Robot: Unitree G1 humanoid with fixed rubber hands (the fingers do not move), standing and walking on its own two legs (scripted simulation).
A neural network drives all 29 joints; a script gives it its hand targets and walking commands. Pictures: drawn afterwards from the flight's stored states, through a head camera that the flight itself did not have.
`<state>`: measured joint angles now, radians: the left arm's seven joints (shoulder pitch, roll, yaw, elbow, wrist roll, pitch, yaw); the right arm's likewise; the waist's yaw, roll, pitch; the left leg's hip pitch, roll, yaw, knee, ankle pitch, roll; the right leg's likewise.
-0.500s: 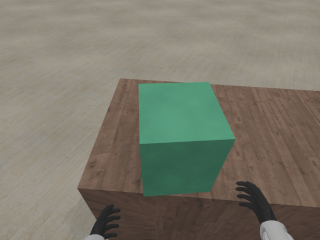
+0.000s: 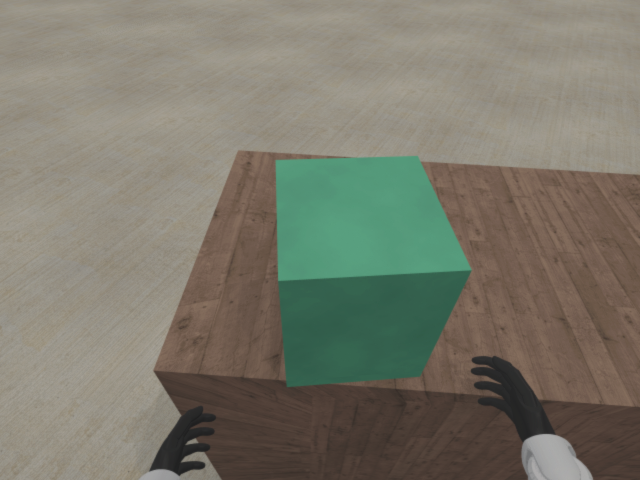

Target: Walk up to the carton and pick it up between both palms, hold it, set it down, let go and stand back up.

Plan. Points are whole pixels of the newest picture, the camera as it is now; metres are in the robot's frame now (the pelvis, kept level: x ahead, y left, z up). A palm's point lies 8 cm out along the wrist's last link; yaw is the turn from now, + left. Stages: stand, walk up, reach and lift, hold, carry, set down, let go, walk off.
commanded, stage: stand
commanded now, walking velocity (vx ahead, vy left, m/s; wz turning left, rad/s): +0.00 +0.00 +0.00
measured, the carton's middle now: (351, 273) +0.39 -0.01 +0.04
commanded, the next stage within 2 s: none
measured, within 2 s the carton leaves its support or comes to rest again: neither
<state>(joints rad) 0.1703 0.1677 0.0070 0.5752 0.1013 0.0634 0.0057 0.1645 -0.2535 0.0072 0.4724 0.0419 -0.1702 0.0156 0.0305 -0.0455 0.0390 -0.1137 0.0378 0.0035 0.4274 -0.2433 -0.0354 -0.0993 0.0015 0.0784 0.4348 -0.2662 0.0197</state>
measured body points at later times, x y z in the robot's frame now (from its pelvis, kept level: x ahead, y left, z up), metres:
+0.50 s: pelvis +0.00 +0.01 -0.01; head -0.01 +0.03 +0.44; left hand +0.14 +0.25 -0.11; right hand +0.22 -0.23 -0.02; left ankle +0.00 +0.14 -0.74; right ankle -0.01 -0.14 -0.74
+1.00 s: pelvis +0.00 +0.01 -0.01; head -0.01 +0.03 +0.44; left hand +0.14 +0.25 -0.12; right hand +0.22 -0.23 -0.02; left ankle +0.00 +0.14 -0.74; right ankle -0.01 -0.14 -0.74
